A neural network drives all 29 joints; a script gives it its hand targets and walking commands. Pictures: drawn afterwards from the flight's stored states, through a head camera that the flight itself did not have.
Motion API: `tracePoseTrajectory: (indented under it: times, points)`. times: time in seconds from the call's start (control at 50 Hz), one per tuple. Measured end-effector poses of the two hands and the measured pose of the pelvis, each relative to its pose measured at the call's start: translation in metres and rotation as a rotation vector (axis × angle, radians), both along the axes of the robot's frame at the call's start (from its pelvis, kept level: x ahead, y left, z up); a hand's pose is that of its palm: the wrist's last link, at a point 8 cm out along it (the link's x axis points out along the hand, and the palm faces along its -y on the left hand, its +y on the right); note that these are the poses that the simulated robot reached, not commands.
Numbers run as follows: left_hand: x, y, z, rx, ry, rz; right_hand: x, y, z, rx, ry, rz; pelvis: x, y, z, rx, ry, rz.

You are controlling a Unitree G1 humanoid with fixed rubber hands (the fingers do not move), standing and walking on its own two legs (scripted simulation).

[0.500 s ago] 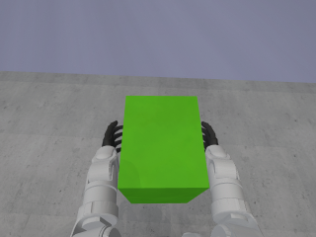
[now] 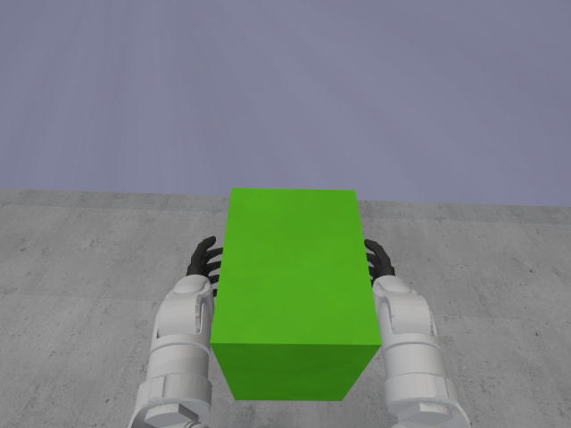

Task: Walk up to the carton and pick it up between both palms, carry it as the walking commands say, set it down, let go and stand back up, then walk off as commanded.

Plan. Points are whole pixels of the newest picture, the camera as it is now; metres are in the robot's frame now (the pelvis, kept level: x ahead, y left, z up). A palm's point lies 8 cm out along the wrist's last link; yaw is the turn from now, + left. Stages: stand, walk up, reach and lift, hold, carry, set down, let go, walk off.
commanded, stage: reach and lift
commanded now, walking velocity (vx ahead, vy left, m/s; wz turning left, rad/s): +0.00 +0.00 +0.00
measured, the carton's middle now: (290, 302) +0.31 -0.01 +0.01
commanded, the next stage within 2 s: hold in 1.20 s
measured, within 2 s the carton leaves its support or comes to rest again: neither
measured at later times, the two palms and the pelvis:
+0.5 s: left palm (192, 291) +0.31 +0.13 +0.06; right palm (375, 284) +0.30 -0.14 +0.05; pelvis -0.01 -0.01 +0.00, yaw +0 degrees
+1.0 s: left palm (190, 296) +0.30 +0.13 +0.06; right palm (376, 290) +0.29 -0.14 +0.05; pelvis +0.00 -0.01 +0.00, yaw +0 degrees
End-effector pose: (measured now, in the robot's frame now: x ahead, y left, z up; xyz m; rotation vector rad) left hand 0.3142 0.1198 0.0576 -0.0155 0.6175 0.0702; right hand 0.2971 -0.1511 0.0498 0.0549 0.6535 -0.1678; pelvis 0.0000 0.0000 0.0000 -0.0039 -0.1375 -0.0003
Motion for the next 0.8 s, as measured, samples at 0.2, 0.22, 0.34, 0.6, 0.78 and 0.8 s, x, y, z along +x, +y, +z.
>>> tracePoseTrajectory:
  times: [0.2, 0.22, 0.34, 0.6, 0.78, 0.8]
  points:
    - [-0.008, 0.004, 0.002, -0.006, 0.014, 0.029, -0.001, 0.004, 0.002, 0.009, 0.013, 0.017, -0.008, -0.002, -0.001, 0.002, -0.029, -0.007]
    - [-0.008, 0.005, 0.001, -0.005, 0.014, 0.033, 0.0, 0.005, 0.002, 0.008, 0.014, 0.022, -0.008, -0.003, -0.001, 0.002, -0.03, -0.007]
    - [-0.009, 0.01, 0.001, -0.003, 0.019, 0.051, 0.004, 0.009, 0.001, 0.003, 0.018, 0.045, -0.01, -0.006, -0.002, 0.002, -0.028, -0.004]
    - [-0.008, 0.009, -0.003, -0.002, 0.023, 0.055, 0.006, 0.008, -0.003, -0.005, 0.023, 0.053, -0.006, -0.01, -0.001, 0.003, -0.011, -0.005]
    - [-0.012, 0.009, -0.005, -0.002, 0.022, 0.055, 0.003, 0.009, -0.004, -0.011, 0.021, 0.054, -0.002, -0.009, 0.0, 0.002, -0.008, -0.004]
    - [-0.012, 0.009, -0.005, 0.0, 0.022, 0.053, 0.003, 0.009, -0.004, -0.014, 0.021, 0.056, -0.001, -0.009, 0.0, 0.002, -0.009, -0.004]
